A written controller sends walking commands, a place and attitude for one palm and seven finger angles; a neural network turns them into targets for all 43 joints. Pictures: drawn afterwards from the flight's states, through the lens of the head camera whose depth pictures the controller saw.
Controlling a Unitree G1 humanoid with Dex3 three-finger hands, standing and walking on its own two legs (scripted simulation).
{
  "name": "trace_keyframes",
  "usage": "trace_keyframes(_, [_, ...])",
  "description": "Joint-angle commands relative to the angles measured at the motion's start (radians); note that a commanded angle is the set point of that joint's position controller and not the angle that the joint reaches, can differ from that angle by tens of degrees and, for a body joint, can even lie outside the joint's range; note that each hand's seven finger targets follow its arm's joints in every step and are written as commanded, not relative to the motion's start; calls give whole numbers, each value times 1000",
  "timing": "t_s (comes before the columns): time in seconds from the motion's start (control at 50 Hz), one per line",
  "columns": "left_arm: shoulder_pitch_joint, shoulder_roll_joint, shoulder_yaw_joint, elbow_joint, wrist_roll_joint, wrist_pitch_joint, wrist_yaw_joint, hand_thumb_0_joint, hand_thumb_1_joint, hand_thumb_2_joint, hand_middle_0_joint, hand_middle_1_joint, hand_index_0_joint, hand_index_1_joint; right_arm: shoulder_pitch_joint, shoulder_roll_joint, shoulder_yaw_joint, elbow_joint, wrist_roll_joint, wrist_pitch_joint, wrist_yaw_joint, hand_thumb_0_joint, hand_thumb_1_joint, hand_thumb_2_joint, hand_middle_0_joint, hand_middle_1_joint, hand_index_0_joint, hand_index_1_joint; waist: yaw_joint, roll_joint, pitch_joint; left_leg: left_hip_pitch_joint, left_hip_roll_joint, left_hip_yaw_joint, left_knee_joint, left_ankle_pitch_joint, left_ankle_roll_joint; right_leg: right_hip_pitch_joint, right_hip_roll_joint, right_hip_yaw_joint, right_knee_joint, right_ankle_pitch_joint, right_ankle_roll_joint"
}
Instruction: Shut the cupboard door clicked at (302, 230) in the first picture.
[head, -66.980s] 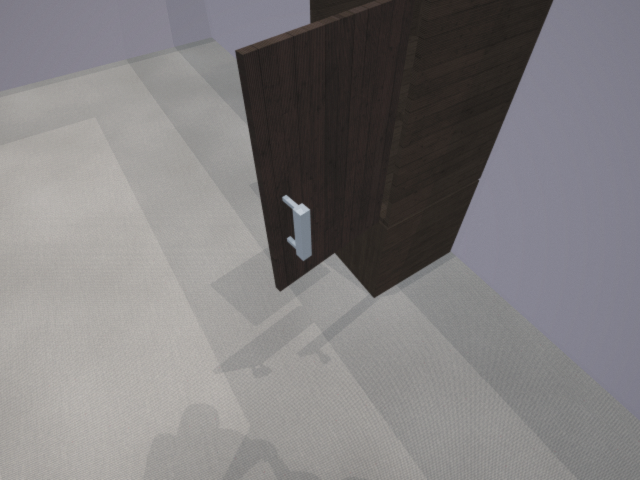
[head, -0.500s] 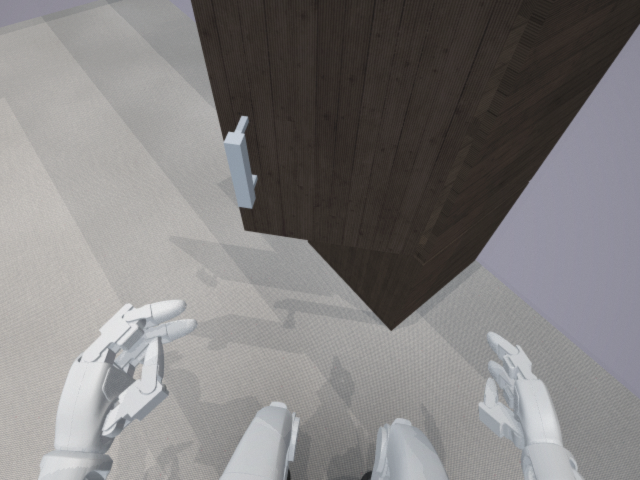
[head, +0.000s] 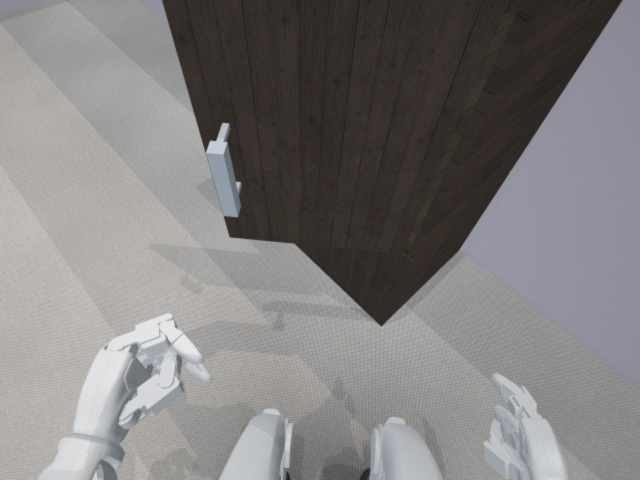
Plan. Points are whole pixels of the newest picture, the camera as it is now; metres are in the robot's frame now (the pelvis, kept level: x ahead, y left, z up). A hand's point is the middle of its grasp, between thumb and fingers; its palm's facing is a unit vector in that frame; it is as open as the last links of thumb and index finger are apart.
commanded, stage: raise the hand and make a fist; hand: left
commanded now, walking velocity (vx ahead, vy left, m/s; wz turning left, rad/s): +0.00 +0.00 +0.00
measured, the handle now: (228, 171) +0.54 +0.18 +0.01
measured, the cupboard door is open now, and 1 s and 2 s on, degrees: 42 42 42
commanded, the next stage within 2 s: bring the fist close to the handle in 0.88 s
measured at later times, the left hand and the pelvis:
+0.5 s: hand (161, 351) +0.24 +0.19 +0.07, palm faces +0.01 -1.00 -0.05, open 3.1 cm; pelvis +0.02 -0.01 +0.00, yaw +0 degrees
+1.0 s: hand (181, 373) +0.23 +0.17 +0.04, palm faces -0.06 -1.00 -0.03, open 3.1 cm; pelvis +0.01 -0.01 +0.00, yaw +0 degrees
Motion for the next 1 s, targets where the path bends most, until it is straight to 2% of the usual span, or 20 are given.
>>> trace_keyframes(0.0, [0, 194, 190, -311, -40, -46, 20, 0, 900, 900, -1153, -1340, -1153, -1340, -42, -107, -54, -191, 3, -47, -18, 0, -900, -900, 200, 300, 200, 300, 50, 61, -319, 214, -12, -49, -285, 215, -20, 227, 52, 7, -166, 116, -49])
trace_keyframes(0.04, [23, 146, 181, -349, -61, -76, 47, 0, 900, 900, -1190, -1380, -1190, -1380, -41, -88, -53, -187, -2, -40, -13, 0, -900, -900, 200, 300, 200, 300, 55, 85, -339, 260, -9, -44, -271, 318, -31, 238, 53, -4, -146, 203, -50])
trace_keyframes(0.1, [38, 89, 131, -289, -47, -94, 62, 0, 900, 900, -1245, -1440, -1245, -1440, -31, -87, -50, -171, -9, -23, -2, 0, -900, -900, 200, 300, 200, 300, 22, 73, -289, 247, -4, -47, -246, 360, -33, 195, 62, -17, -134, 231, -47])
trace_keyframes(0.16, [36, 40, 46, -165, -18, -60, 24, 0, 900, 900, -1300, -1500, -1300, -1500, -28, -104, -51, -166, -5, -7, 5, 0, -900, -900, 200, 300, 200, 300, -26, 25, -178, 182, -2, -48, -245, 237, -31, 144, 57, -16, -163, 154, -39])
trace_keyframes(0.2, [8, 40, 15, -126, -4, -27, -15, 0, 900, 900, -1300, -1500, -1300, -1500, -22, -116, -49, -177, 3, -5, -1, 0, -900, -900, 200, 300, 200, 300, -41, -7, -145, 161, -1, -54, -250, 190, -21, 137, 59, -9, -182, 118, -40])
trace_keyframes(0.26, [-51, 124, 83, -192, -18, -10, -46, 0, 900, 900, -1300, -1500, -1300, -1500, -19, -123, -49, -195, 7, -7, -10, 0, -900, -900, 200, 300, 200, 300, -20, 3, -225, 180, -5, -44, -245, 201, -17, 184, 53, 10, -191, 131, -42])
trace_keyframes(0.3, [-77, 185, 163, -271, -39, -29, -34, 0, 900, 900, -1300, -1500, -1300, -1500, -25, -115, -47, -197, 1, -9, -17, 0, -900, -900, 200, 300, 200, 300, 11, 37, -298, 203, -7, -40, -232, 275, -18, 226, 58, 14, -164, 195, -48])
trace_keyframes(0.32, [-77, 181, 179, -307, -53, -46, -29, 0, 900, 900, -1300, -1500, -1300, -1500, -29, -104, -46, -203, -3, -10, -16, 0, -900, -900, 200, 300, 200, 300, 23, 50, -335, 224, -9, -35, -231, 302, -21, 243, 53, 15, -159, 219, -47])
trace_keyframes(0.36, [-52, 159, 194, -316, -75, -78, -11, 0, 900, 900, -1300, -1500, -1300, -1500, -32, -89, -42, -194, -6, -11, -13, 0, -900, -900, 200, 300, 200, 300, 34, 64, -342, 231, -9, -30, -221, 341, -26, 251, 55, 14, -145, 257, -47])
trace_keyframes(0.4, [-29, 142, 194, -274, -76, -90, 6, 0, 900, 900, -1300, -1500, -1300, -1500, -30, -86, -41, -180, -9, -6, -9, 0, -900, -900, 200, 300, 200, 300, 30, 61, -320, 211, -9, -30, -215, 346, -26, 241, 60, 8, -140, 256, -47])
trace_keyframes(0.42, [-14, 106, 158, -233, -69, -84, 4, 0, 900, 900, -1300, -1500, -1300, -1500, -34, -88, -41, -180, -8, -2, -5, 0, -900, -900, 200, 300, 200, 300, 17, 63, -283, 200, -8, -30, -218, 322, -29, 216, 57, 2, -143, 236, -44])
trace_keyframes(0.5, [2, 68, 85, -118, -50, -24, -36, 0, 900, 900, -1300, -1500, -1300, -1500, -26, -109, -46, -179, 5, 7, -1, 0, -900, -900, 200, 300, 200, 300, -15, 7, -221, 143, -9, -30, -221, 235, -18, 201, 55, 17, -182, 159, -39])
trace_keyframes(0.54, [-5, 94, 90, -127, -47, -1, -55, 0, 900, 900, -1300, -1500, -1300, -1500, -22, -117, -51, -190, 12, 8, -5, 0, -900, -900, 200, 300, 200, 300, -12, -20, -230, 140, -8, -27, -228, 218, -15, 222, 48, 29, -200, 146, -37])
trace_keyframes(0.6, [-59, 167, 157, -209, -60, -17, -47, 0, 900, 900, -1300, -1500, -1300, -1500, -27, -112, -51, -201, 9, 4, -15, 0, -900, -900, 200, 300, 200, 300, 3, -9, -270, 142, -10, -23, -223, 232, -12, 256, 50, 44, -198, 150, -39])
trace_keyframes(0.62, [-71, 166, 168, -257, -68, -38, -39, 0, 900, 900, -1300, -1500, -1300, -1500, -32, -107, -49, -203, 6, 0, -16, 0, -900, -900, 200, 300, 200, 300, 14, 17, -303, 159, -11, -20, -223, 250, -13, 268, 46, 47, -190, 169, -40])
trace_keyframes(0.7, [-52, 161, 197, -254, -73, -107, 16, 0, 900, 900, -1300, -1500, -1300, -1500, -35, -92, -45, -183, -4, 0, -13, 0, -900, -900, 200, 300, 200, 300, 23, 41, -272, 151, -10, -21, -218, 243, -19, 235, 53, 33, -171, 145, -46])
trace_keyframes(0.78, [-7, 81, 113, -119, -57, -85, -2, 0, 900, 900, -1300, -1500, -1300, -1500, -33, -104, -46, -179, 3, 9, -3, 0, -900, -900, 200, 300, 200, 300, -8, -3, -190, 107, -11, -15, -218, 156, -19, 191, 46, 44, -207, 50, -37])
trace_keyframes(0.88, [-45, 126, 107, -163, -52, -41, -47, 0, 900, 900, -1300, -1500, -1300, -1500, -27, -115, -48, -198, 13, 10, -12, 0, -900, -900, 200, 300, 200, 300, -12, -13, -219, 120, -11, -18, -229, 148, -9, 223, 42, 62, -231, 41, -37])
trace_keyframes(0.96, [-82, 167, 174, -266, -72, -87, -19, 0, 900, 900, -1300, -1500, -1300, -1500, -36, -102, -43, -200, 2, 4, -18, 0, -900, -900, 200, 300, 200, 300, 13, 31, -288, 155, -11, -22, -221, 212, -12, 239, 48, 46, -188, 116, -42])
trace_keyframes(0.98, [-113, 145, 155, -242, -68, -98, -9, 0, 900, 900, -1300, -1500, -1300, -1500, -34, -100, -39, -190, -1, 2, -18, 0, -900, -900, 200, 300, 200, 300, -4, 28, -254, 150, -10, -22, -213, 204, -13, 208, 50, 41, -184, 113, -40])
